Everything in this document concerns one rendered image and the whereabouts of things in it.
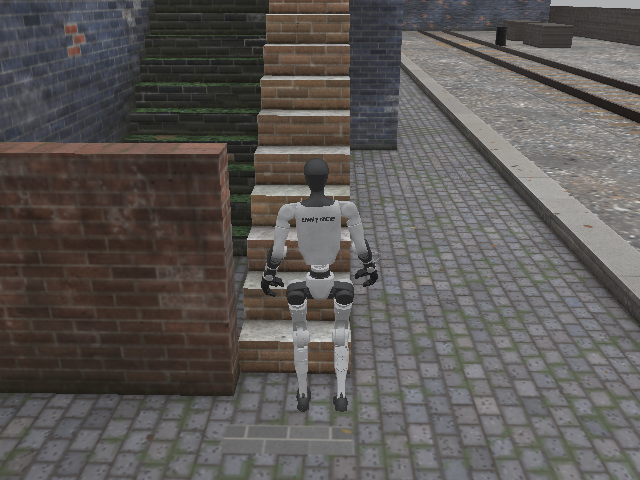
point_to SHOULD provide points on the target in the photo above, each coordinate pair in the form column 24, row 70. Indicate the stairs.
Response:
column 305, row 101

